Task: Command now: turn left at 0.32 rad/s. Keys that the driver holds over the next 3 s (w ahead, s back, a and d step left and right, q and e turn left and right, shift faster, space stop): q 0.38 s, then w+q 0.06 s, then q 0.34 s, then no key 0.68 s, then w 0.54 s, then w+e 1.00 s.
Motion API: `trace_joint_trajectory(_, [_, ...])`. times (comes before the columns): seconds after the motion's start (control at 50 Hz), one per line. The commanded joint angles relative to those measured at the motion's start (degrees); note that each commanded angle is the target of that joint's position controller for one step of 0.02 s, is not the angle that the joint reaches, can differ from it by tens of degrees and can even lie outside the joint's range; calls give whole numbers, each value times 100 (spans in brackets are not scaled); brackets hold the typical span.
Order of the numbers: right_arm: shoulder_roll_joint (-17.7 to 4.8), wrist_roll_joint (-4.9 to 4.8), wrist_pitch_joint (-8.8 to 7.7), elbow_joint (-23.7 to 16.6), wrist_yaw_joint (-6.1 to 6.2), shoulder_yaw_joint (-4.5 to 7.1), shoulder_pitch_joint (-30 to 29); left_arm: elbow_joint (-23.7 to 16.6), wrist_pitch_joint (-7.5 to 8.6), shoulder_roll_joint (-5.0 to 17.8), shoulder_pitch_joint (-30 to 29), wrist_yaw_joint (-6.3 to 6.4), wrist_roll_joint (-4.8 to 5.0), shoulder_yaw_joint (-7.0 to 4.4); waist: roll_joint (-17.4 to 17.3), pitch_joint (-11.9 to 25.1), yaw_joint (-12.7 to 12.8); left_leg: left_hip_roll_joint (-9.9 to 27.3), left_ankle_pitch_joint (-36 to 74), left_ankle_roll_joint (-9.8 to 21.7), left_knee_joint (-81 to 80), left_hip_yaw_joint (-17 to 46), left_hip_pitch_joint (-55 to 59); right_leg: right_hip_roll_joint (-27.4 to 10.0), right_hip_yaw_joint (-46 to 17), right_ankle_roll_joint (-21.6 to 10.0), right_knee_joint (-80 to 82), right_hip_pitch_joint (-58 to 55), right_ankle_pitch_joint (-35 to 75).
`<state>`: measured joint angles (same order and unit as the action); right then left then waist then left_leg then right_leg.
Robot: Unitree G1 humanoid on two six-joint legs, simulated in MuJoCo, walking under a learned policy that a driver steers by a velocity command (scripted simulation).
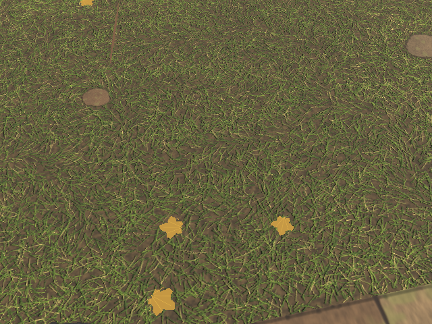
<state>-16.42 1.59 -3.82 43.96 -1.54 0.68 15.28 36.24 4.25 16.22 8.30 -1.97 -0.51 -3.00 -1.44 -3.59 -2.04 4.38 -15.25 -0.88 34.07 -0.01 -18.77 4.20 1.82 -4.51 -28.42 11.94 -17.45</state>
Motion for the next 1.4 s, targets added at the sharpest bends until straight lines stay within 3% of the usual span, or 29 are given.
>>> trace_joint_trajectory(0.02, [-657, 62, -129, -461, 124, 182, -208, -257, 59, 1006, 643, 278, -89, -431, 826, 298, 441, 18, -1016, 141, 797, 4, -1053, -2478, -1846, -1693, 1226, -1162, 2617])
trace_joint_trajectory(0.1, [-470, 195, -53, -430, 11, 129, -406, -245, 153, 1016, 94, 440, -167, -440, 558, 175, 290, -21, -601, 116, 469, -107, -733, -2139, -1042, -1032, 1425, -1158, 2273])
trace_joint_trajectory(0.16, [-463, 6, -27, -421, -307, 125, -459, -260, 48, 1315, -93, 432, -240, -532, 589, 284, 247, -328, 462, 256, -418, -355, -4, -1881, -523, -720, 1173, -945, 2057])
trace_joint_trajectory(0.2, [-694, -99, -124, -472, -381, 231, -435, -166, 1, 1199, -62, 372, -226, -470, 509, 499, 143, -587, 1607, 590, -1051, -342, 908, -1683, -235, -419, 666, -506, 1519])
trace_joint_trajectory(0.22, [-999, -70, -183, -524, -346, 343, -267, -45, 0, 933, 298, 348, -229, -384, 160, 803, 116, -254, 2955, 1012, -1228, 14, 1591, -1375, 154, -11, 26, -252, 1038])
trace_joint_trajectory(0.24, [-1919, -133, -214, -685, -181, 569, 165, -402, 32, 362, 809, 359, -232, -195, -1197, 1838, 265, 1518, 5513, 2677, -1312, 2430, 3192, -439, 780, 773, -1493, 827, -1117])
trace_joint_trajectory(0.26, [-1779, 107, -292, -523, -118, 606, 680, -386, 78, 612, 463, 333, -251, -211, -481, 1501, -182, 1900, 4839, 2814, -1528, 3047, 3395, -274, -276, 870, -2245, 1749, -2533])
trace_joint_trajectory(0.28, [-1566, 181, -422, -339, -65, 633, 664, -402, 47, 741, -14, 366, -211, -226, -408, 759, -264, 1506, 4108, 2241, -1577, 2332, 2784, -566, -614, 817, -2926, 2080, -2321])
trace_joint_trajectory(0.32, [-999, -3, -385, -519, -78, 469, 10, -172, 16, 1193, 294, 511, -371, -382, -447, 785, 127, 1166, 3953, 1935, -1690, 1811, 2180, -665, -613, 766, -3366, 1893, -1895])
trace_joint_trajectory(0.34, [-936, -70, -347, -627, -76, 451, -289, -118, -23, 1075, 387, 527, -406, -314, -431, 593, 323, 1030, 3705, 1817, -1881, 1671, 1601, -762, -619, 759, -3262, 1593, -1645])
trace_joint_trajectory(0.4, [-1092, 9, -300, -839, -89, 508, -501, 159, -173, 862, 900, 429, -310, -203, -329, 679, 491, 659, 2463, 1713, -2260, 1495, 1105, -677, -432, 889, -2672, 1022, -549])
trace_joint_trajectory(0.46, [-1017, 28, -332, -915, -102, 521, -352, 321, -272, 736, 881, 324, -315, -84, -511, 295, 201, 489, -231, 1572, -2627, 1888, 981, -608, -322, 937, -1952, 1100, -443])
trace_joint_trajectory(0.56, [-1073, 20, -326, -1102, -173, 608, -287, 240, -58, 793, 551, 398, -218, 35, -414, 423, -81, 651, 355, 1813, -2008, 2511, 1354, -527, -357, 769, -773, 1015, -662])
trace_joint_trajectory(0.64, [-1084, 61, -175, -1089, -246, 586, -645, 272, 94, 921, 870, 339, 32, 47, -321, 512, 252, 462, 1524, 1706, -1438, 2692, 904, -238, -156, 442, 808, -47, 810])
trace_joint_trajectory(0.68, [-733, 101, -88, -893, -264, 426, -371, 145, 168, 1151, 1063, 328, 90, 3, -154, 783, 338, 133, 890, 1111, -1038, 2642, 488, -929, -536, -299, 1117, -876, 2246])
trace_joint_trajectory(0.7, [-244, 148, -122, -1155, -227, 291, -252, -39, 239, 1779, 1264, 420, 83, -174, 1103, 1125, 337, -896, -919, 373, 65, 1587, -754, -2455, -2335, -1943, 1411, -1857, 3637])
trace_joint_trajectory(0.72, [-559, 318, -181, -1065, -168, 397, -368, -39, 259, 1789, 1243, 444, -157, -223, 814, 654, 446, -885, -2062, -66, 1446, 1027, -1465, -3183, -2906, -2428, 1736, -1758, 3420])
trace_joint_trajectory(0.74, [-851, 291, -156, -877, -73, 481, -303, -156, 269, 1433, 925, 446, -175, -159, 375, 578, 294, -598, -1902, -110, 2265, 871, -1362, -2879, -2285, -2021, 1810, -1474, 2983])
trace_joint_trajectory(0.76, [-989, 290, -121, -745, 56, 545, -122, -311, 262, 1073, 424, 419, -121, -65, 581, 416, 79, -495, -1643, -155, 2729, 674, -1283, -2447, -1624, -1572, 1842, -1169, 2689])
trace_joint_trajectory(0.8, [-811, 339, -77, -745, 131, 506, -209, -493, 253, 703, 126, 441, -53, 64, 736, 362, 22, -386, -1145, -270, 3132, 448, -1107, -2056, -960, -1210, 1907, -850, 2809])
trace_joint_trajectory(0.88, [-429, 119, 46, -790, -179, 331, -456, -476, 163, 1173, 664, 424, -95, -183, 499, 453, 398, -245, -414, -546, 2145, -45, -1194, -1644, -204, -1183, 1727, -1432, 3552])
trace_joint_trajectory(0.94, [-475, 136, 117, -745, -215, 314, -451, -310, 95, 1236, 1025, 271, -122, -294, 605, 430, 468, -72, -431, -502, 1032, -60, -1079, -1974, -338, -1222, 1459, -1790, 4152])
trace_joint_trajectory(1.02, [-562, 81, 58, -583, -196, 290, -277, -381, 20, 1146, 476, 39, -143, -321, 652, 539, 255, -105, 110, -197, -110, -171, -208, -2084, -476, -1082, 1139, -1317, 3829])
trace_joint_trajectory(1.08, [-489, -236, -79, -578, -285, 239, -302, -270, -67, 515, 6, -157, -34, -32, 403, 842, -95, -215, 2135, 188, -1490, -127, 1527, -1430, -165, -234, 567, -140, 2362])
trace_joint_trajectory(1.1, [-775, -391, -127, -806, -258, 221, -461, -212, -99, 192, 758, -206, -19, 46, -166, 1455, 324, 619, 3793, 930, -1213, 715, 2214, -989, 246, 399, 259, -34, 1170])
trace_joint_trajectory(1.12, [-1023, -388, -118, -932, -259, 297, -814, -90, -44, 408, 1312, -114, -79, -30, -441, 1213, 632, 996, 3726, 1548, -965, 1322, 1983, -769, 251, 669, 324, 269, 280])
trace_joint_trajectory(1.16, [-1261, -125, -71, -823, -263, 475, -650, -289, -16, 973, 431, 90, -68, -211, -162, 827, 290, 637, 2326, 1194, -1007, 1071, 1120, -697, 394, 596, 102, 91, 428])
trace_joint_trajectory(1.22, [-752, -233, -72, -906, -271, 327, -768, -232, -1, 655, 464, 122, 15, -56, -144, 719, 330, 401, 1716, 845, -988, 943, 851, -875, 233, 437, 297, -18, 699])
trace_joint_trajectory(1.4, [-828, -187, -62, -916, -261, 366, -699, -94, 17, 719, 354, -112, 3, -25, -9, 650, 213, -55, 1696, 449, -651, 549, 838, -1002, 285, 422, 232, 82, 954])
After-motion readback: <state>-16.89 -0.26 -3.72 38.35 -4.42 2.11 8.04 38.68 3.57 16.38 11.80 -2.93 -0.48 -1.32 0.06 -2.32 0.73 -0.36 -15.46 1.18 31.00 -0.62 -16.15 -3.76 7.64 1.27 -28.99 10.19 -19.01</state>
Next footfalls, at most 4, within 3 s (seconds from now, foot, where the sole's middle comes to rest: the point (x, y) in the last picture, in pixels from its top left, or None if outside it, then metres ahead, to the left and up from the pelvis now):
0.68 right None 0.16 -0.03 -0.77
1.08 left None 0.07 0.19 -0.77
2.04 left None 0.28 0.33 -0.77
2.62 right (158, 265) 0.72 0.23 -0.94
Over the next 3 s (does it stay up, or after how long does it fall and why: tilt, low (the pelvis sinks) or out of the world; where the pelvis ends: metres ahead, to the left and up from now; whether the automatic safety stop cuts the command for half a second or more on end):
stays up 0.71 0.37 -0.18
